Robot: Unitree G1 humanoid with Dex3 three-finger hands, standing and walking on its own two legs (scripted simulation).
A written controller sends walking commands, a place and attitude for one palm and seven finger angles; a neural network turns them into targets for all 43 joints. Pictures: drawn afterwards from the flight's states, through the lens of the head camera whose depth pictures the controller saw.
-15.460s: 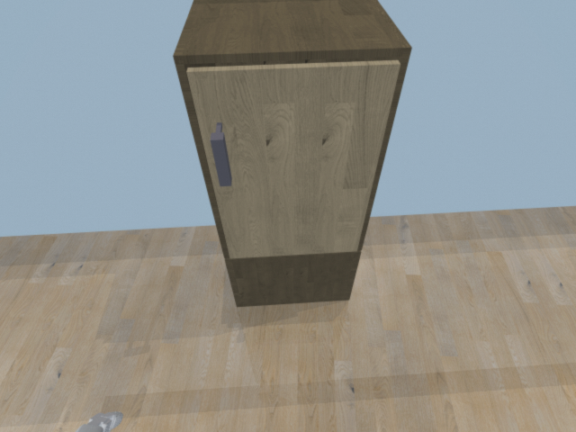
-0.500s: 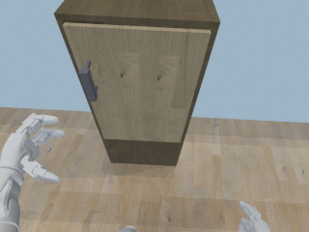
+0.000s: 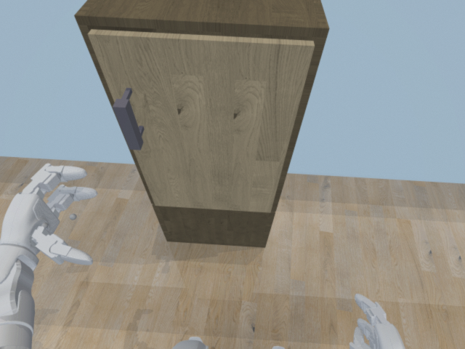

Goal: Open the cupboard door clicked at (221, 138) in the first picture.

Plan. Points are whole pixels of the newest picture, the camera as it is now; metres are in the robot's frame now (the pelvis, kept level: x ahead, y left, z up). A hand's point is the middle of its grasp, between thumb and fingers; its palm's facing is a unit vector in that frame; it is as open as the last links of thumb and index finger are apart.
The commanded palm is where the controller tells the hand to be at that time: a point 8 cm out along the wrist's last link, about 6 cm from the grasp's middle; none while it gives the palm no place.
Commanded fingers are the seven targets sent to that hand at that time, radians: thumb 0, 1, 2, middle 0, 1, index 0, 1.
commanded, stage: move the hooked fingers beside the handle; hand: left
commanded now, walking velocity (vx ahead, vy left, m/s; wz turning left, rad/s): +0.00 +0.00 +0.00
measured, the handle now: (132, 119) +0.55 +0.25 +0.05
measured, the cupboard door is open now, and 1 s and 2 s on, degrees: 0 0 0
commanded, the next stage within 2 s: none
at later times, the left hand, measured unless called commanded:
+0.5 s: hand (78, 181) +0.37 +0.29 +0.06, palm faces +0.01 -1.00 -0.02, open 14.0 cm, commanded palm +0.35 +0.34 +0.06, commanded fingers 0.00 -0.50 0.30 -0.30 -1.20 -0.30 -1.20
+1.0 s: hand (86, 152) +0.44 +0.31 +0.06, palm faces -0.01 -1.00 +0.00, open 14.0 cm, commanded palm +0.42 +0.36 +0.06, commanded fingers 0.00 -0.50 0.30 -0.30 -1.20 -0.30 -1.20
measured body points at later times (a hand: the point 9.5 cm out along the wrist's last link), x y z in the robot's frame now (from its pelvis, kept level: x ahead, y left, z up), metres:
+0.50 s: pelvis +0.00 +0.01 -0.01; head +0.08 +0.02 +0.44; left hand +0.36 +0.35 +0.07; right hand +0.09 -0.26 -0.10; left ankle +0.02 +0.10 -0.70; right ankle +0.01 -0.09 -0.70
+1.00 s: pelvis +0.00 +0.03 -0.02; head +0.11 +0.06 +0.42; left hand +0.44 +0.36 +0.06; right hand +0.04 -0.25 -0.11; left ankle +0.02 +0.10 -0.70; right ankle +0.01 -0.09 -0.70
